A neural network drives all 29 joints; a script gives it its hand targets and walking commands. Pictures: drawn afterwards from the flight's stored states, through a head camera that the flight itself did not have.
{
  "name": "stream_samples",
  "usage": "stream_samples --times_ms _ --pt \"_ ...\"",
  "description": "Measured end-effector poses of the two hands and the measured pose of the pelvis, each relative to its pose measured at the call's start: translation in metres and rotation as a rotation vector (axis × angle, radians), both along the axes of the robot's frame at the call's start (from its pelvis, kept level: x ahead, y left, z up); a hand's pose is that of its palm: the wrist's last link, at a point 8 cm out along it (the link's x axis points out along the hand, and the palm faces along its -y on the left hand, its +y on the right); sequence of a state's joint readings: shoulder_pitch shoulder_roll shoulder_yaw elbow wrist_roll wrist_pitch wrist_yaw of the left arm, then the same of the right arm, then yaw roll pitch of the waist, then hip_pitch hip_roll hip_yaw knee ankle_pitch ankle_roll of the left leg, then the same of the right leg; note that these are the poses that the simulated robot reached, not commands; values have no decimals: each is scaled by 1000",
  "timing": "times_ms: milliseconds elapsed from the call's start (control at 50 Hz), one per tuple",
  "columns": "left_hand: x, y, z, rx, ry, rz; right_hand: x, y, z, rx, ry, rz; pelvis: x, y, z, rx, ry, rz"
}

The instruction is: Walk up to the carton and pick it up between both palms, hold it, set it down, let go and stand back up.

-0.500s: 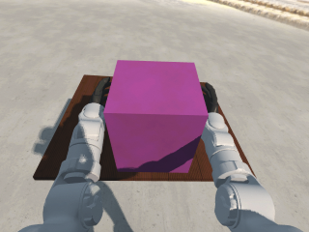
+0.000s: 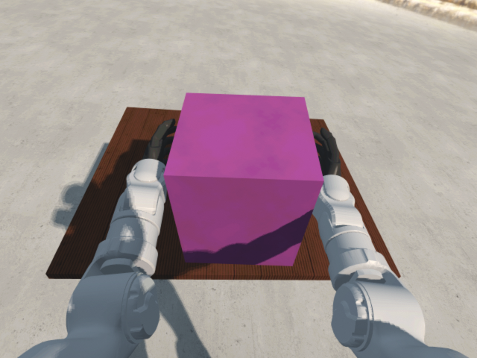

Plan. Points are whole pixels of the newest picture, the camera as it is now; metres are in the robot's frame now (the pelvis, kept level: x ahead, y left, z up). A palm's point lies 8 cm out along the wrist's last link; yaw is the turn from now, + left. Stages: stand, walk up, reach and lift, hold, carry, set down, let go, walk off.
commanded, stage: set down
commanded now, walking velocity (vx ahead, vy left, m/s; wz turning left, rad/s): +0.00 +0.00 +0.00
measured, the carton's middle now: (242, 183) +0.40 +0.00 +0.11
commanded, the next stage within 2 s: none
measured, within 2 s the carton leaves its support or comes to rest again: neither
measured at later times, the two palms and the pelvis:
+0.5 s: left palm (158, 167) +0.42 +0.16 +0.12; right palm (322, 178) +0.40 -0.15 +0.13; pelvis +0.01 +0.00 +0.00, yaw +0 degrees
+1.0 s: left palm (164, 168) +0.44 +0.15 +0.10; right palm (319, 181) +0.42 -0.15 +0.11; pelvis +0.02 +0.00 +0.00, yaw +0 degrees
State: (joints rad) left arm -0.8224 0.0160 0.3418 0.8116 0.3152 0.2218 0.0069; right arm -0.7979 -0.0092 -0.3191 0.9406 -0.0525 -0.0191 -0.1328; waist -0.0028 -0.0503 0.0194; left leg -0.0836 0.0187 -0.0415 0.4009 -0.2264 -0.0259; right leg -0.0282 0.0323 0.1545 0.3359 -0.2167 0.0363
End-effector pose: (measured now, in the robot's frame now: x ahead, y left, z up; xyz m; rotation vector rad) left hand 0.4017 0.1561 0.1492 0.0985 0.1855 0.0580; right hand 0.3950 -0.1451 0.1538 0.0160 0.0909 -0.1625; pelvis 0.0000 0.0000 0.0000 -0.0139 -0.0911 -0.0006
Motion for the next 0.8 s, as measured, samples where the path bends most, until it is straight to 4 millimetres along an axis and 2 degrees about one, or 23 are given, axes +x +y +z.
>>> stream_samples --times_ms 800 --pt "27 -2 -36 -72 61 -16 19 -2 -31 -24 51 -22 15 0 0 0 51 0"
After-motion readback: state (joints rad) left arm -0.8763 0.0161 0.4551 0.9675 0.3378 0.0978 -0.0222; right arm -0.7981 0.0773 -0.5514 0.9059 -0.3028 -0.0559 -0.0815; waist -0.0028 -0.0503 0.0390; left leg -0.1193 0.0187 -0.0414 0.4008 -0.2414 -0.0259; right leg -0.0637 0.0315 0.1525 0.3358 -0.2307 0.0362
